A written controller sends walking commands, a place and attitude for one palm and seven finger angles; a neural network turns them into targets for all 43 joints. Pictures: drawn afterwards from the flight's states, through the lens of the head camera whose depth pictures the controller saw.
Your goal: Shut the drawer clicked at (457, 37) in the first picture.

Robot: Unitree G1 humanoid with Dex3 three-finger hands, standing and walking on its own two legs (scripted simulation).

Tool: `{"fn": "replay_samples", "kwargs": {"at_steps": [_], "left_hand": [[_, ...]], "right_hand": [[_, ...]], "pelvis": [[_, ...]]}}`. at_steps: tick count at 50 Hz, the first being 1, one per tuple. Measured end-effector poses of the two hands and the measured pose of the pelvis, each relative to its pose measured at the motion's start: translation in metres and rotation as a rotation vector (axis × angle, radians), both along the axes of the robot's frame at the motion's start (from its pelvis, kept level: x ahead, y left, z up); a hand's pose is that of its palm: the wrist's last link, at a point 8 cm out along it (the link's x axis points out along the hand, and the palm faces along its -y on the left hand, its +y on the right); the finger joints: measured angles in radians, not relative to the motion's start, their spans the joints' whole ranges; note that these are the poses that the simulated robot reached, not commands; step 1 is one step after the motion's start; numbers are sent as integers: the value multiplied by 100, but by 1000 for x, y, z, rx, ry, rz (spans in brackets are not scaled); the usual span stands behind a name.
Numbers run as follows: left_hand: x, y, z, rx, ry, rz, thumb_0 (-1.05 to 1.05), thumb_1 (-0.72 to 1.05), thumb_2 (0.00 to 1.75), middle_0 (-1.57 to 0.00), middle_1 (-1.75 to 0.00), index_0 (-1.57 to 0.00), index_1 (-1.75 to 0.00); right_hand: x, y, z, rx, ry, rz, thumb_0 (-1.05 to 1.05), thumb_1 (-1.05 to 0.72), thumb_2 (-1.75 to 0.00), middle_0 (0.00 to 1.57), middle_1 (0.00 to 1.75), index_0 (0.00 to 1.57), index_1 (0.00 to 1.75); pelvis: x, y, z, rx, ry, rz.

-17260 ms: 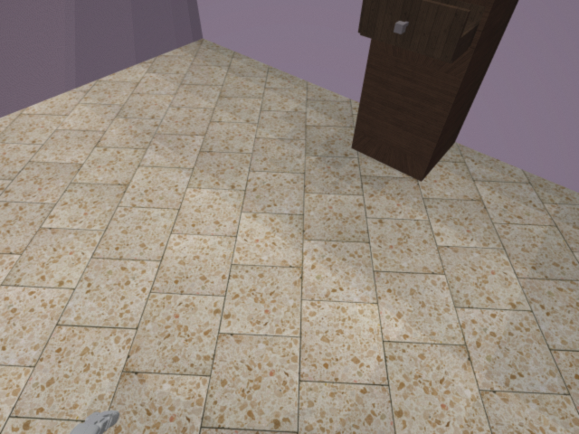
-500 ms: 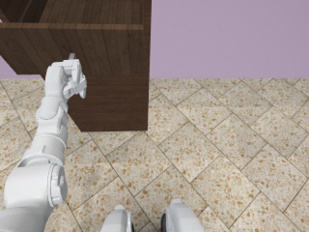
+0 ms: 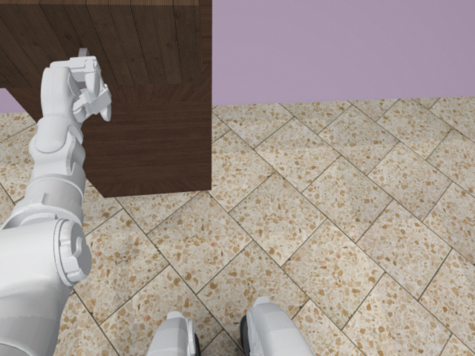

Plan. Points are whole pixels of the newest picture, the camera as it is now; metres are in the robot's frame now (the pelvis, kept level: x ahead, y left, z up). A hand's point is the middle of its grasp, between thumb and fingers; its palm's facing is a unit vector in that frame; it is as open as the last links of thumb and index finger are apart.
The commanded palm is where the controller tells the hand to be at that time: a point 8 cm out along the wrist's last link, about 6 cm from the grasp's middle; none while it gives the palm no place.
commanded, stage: push the drawer shut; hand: left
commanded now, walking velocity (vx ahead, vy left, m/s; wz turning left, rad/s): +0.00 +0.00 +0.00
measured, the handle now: (82, 66) +0.59 +0.20 +0.08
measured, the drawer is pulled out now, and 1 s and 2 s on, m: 0.06 0.00 0.00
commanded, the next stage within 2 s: pull the fist back off the drawer in 0.78 s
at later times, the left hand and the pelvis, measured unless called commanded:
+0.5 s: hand (108, 69) +0.58 +0.15 +0.08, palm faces +0.00 -1.00 -0.02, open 3.4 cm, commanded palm +0.58 +0.20 +0.08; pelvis +0.00 +0.00 -0.01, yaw +0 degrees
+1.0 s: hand (109, 65) +0.59 +0.15 +0.08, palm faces +0.01 -1.00 -0.02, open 3.4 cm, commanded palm +0.61 +0.19 +0.08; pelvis -0.02 +0.00 -0.02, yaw -1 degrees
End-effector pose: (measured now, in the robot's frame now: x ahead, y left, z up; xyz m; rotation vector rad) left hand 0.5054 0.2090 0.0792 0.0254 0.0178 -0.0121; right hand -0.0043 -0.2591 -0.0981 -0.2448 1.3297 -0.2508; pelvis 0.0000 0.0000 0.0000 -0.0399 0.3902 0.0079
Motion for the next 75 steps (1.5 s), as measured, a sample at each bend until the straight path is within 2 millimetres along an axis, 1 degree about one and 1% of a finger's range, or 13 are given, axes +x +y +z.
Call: {"fn": "replay_samples", "kwargs": {"at_steps": [10, 16, 22, 29, 37, 48, 58, 62, 67, 71, 75], "left_hand": [[17, -1, 0, -2, 3, 10, 2, 89, 89, -143, -160, -146, -160], [29, -1, 0, -2, 6, 17, 2, 89, 89, -144, -160, -147, -160], [44, -1, 1, -2, 12, 17, 1, 89, 89, -144, -160, -147, -160], [61, -1, 1, -4, 19, 15, 1, 89, 89, -144, -160, -147, -160], [60, -1, 1, -5, 32, 13, 1, 89, 89, -143, -160, -147, -160], [60, -2, 1, -3, 33, 25, 2, 88, 89, -144, -160, -148, -160], [60, -1, 1, -4, 30, 10, 2, 89, 89, -143, -160, -147, -160], [60, -1, 1, -4, 29, 6, 2, 89, 89, -143, -160, -146, -160], [60, -1, 1, -6, 26, 3, 2, 89, 89, -142, -160, -146, -160], [60, -1, 1, -8, 23, 1, 2, 89, 89, -142, -160, -145, -160], [58, -1, 1, -14, 17, 6, 2, 89, 88, -140, -160, -144, -160]], "right_hand": [[-5, 6, 0, 7, 47, -7, 1, -91, -90, 20, 30, 20, 30], [-12, 7, 0, 2, 78, -10, 1, -91, -90, 21, 30, 20, 30], [-23, 7, 2, -13, 109, -22, 1, -91, -90, 21, 30, 20, 30], [-42, 9, 5, -22, 160, -44, 0, -91, -90, 20, 30, 20, 30], [-60, 15, 5, -10, 197, -51, 0, -91, -90, 21, 30, 20, 30], [-77, 17, 4, -32, 166, -58, 0, -91, -90, 21, 30, 20, 30], [-88, 23, 2, -25, 172, -62, 0, -91, -90, 21, 30, 20, 30], [-89, 26, 0, -19, 174, -61, 0, -91, -90, 21, 30, 20, 30], [-85, 28, 0, -10, 169, -65, 0, -91, -90, 21, 30, 20, 30], [-78, 30, 1, 0, 163, -69, 1, -91, -90, 21, 30, 20, 30], [-66, 31, 4, 17, 157, -73, 1, -91, -90, 21, 30, 20, 30]], "pelvis": [[5, 2, -1, -8, 18, 4], [5, 3, -3, -14, 33, 9], [4, 3, -7, -21, 56, 11], [2, 4, -10, -29, 82, 7], [-3, 3, -13, -36, 89, 13], [-18, 3, -20, -44, 103, 9], [-25, 7, -24, -46, 107, 3], [-26, 9, -25, -45, 109, 1], [-24, 11, -24, -43, 107, -5], [-19, 13, -21, -39, 102, -12], [-9, 14, -14, -33, 93, -21]]}}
